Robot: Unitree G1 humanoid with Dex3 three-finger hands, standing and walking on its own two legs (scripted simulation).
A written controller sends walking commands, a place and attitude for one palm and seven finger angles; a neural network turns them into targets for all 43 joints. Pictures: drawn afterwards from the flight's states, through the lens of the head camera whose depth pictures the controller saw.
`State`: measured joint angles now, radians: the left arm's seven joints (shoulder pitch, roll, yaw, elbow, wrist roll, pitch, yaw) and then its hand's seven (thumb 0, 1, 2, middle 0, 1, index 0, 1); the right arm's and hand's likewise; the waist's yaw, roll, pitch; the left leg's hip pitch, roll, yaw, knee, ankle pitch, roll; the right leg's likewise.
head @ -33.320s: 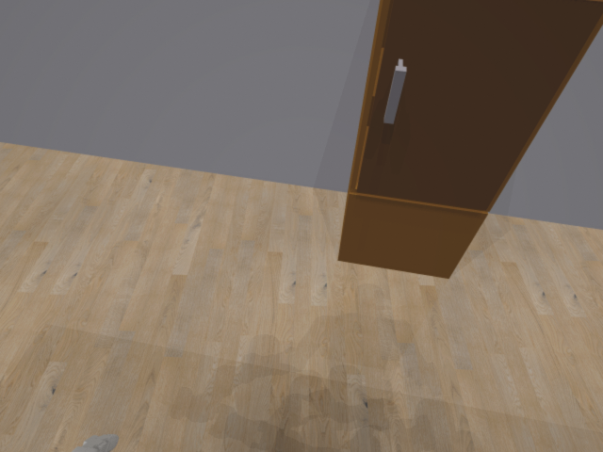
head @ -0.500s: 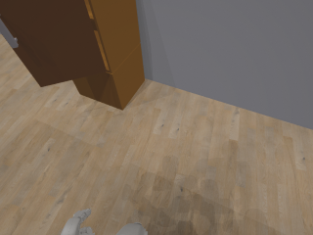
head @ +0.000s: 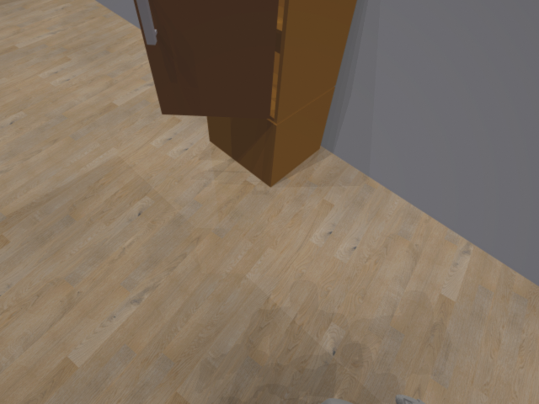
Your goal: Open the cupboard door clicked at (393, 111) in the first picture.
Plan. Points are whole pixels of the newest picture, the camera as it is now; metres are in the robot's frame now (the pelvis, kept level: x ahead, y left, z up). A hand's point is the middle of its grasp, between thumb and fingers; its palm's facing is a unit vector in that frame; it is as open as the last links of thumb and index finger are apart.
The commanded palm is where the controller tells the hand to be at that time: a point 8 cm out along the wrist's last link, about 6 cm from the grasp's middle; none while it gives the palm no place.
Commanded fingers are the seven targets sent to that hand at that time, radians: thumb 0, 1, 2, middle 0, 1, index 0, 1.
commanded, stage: take the last steps up to it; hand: left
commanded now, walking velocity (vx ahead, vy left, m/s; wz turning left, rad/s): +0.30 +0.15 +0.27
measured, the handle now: (148, 15) +1.04 +0.45 +0.03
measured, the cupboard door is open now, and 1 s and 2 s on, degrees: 44 44 44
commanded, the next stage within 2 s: come to a stop and stand still in 1.34 s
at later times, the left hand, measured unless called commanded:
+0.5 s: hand out of the picture +0.03 +0.18 -0.17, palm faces +0.24 -0.96 -0.15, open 7.3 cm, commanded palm none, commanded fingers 0.00 0.90 0.90 -0.20 -0.30 -0.20 -0.30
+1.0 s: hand (134, 252) +0.39 +0.31 -0.15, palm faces +0.09 -0.98 -0.20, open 7.3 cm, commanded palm none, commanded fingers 0.00 0.90 0.90 -0.20 -0.30 -0.20 -0.30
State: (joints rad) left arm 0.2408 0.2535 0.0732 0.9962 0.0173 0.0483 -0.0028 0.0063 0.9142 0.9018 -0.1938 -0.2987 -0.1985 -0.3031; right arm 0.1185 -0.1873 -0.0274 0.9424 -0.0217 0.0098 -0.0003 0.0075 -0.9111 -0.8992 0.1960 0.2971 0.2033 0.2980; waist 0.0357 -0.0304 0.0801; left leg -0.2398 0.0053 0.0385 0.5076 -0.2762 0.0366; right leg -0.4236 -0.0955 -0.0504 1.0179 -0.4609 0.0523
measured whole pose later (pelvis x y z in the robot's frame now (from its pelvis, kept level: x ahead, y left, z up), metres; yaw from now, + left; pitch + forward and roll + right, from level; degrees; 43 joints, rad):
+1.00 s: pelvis +0.27 +0.12 +0.00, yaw +6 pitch +0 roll +2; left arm 0.09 0.17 0.06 0.96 0.02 -0.01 -0.02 0.00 0.91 0.90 -0.19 -0.30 -0.20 -0.30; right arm 0.36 -0.16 -0.03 1.10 -0.03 -0.05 0.00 0.00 -0.92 -0.90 0.20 0.30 0.20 0.30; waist -0.03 -0.01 0.04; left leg -0.07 -0.03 0.21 0.35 -0.30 0.05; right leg -0.45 -0.10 -0.08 0.70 -0.24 0.00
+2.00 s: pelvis +0.49 +0.15 +0.00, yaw +5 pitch +0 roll +1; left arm 0.16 0.17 0.03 0.98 0.02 0.00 0.03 0.00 0.91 0.90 -0.20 -0.30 -0.20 -0.30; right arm 0.16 -0.22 -0.07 1.04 0.00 0.07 -0.02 0.01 -0.92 -0.90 0.19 0.30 0.20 0.30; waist -0.01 0.03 0.09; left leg -0.41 0.00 0.01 1.01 -0.49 -0.05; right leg -0.25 -0.03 -0.07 0.52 -0.28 -0.03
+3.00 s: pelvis +0.45 +0.18 +0.00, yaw +4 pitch -2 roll +0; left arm 0.29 0.15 -0.01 1.09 0.01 -0.01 0.03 0.01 0.92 0.90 -0.20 -0.30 -0.20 -0.30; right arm 0.31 -0.14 0.01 1.09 -0.01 -0.01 -0.01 0.01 -0.91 -0.90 0.20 0.30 0.20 0.30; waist 0.00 -0.01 0.03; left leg -0.17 0.00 0.09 0.45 -0.26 0.03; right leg -0.24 -0.06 -0.04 0.46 -0.19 0.02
